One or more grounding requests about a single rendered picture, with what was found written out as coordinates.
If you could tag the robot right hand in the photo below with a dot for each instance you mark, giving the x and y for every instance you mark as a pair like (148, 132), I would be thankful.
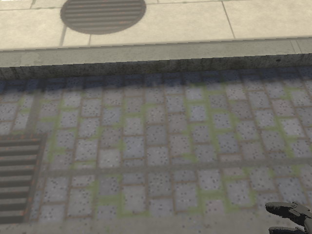
(296, 212)

